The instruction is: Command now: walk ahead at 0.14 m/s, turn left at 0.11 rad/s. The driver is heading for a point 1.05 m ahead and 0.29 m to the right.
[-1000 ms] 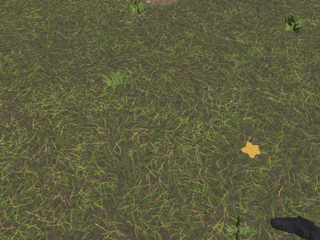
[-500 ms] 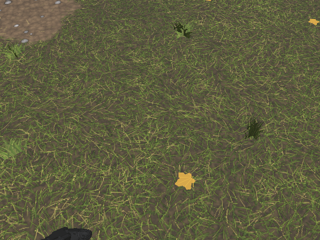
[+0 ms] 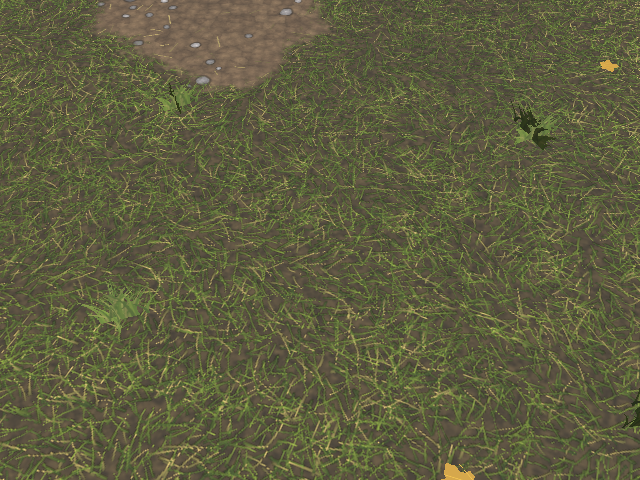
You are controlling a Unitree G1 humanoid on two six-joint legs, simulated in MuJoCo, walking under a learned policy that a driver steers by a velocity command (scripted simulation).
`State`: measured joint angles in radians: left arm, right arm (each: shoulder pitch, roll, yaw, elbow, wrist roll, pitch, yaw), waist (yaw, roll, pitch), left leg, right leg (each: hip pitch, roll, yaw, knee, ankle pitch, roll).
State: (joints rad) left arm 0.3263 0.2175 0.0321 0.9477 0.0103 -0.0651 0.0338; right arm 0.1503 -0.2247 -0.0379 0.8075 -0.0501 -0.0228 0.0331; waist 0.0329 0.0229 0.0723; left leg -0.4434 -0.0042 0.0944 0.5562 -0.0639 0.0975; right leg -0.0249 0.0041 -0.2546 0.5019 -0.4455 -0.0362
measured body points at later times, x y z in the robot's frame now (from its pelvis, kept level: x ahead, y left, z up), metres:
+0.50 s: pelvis +0.02 -0.03 +0.00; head +0.03 -0.05 +0.45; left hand +0.13 +0.22 -0.12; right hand +0.08 -0.31 -0.13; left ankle +0.11 +0.07 -0.71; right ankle +0.00 -0.11 -0.73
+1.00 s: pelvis +0.03 -0.02 +0.01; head +0.04 -0.01 +0.46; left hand +0.21 +0.19 -0.13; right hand +0.01 -0.30 -0.11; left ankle +0.05 +0.08 -0.73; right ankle +0.00 -0.11 -0.72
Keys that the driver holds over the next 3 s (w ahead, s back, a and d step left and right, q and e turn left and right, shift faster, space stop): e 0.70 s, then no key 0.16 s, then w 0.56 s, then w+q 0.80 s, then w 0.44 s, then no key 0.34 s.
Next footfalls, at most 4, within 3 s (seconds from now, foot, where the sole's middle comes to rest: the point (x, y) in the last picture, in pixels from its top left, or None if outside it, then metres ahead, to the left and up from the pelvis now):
0.46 right None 0.04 -0.12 -0.76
0.98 left None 0.08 0.06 -0.76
1.44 right None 0.24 -0.26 -0.76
1.98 left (436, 422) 0.58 -0.19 -0.76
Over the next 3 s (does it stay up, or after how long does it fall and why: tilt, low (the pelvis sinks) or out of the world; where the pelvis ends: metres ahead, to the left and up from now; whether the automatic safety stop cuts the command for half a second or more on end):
stays up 0.93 -0.26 0.01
